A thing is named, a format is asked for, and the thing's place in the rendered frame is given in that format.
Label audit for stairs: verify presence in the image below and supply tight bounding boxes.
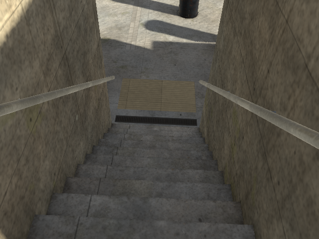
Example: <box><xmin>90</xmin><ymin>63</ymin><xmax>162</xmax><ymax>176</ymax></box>
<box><xmin>27</xmin><ymin>123</ymin><xmax>255</xmax><ymax>239</ymax></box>

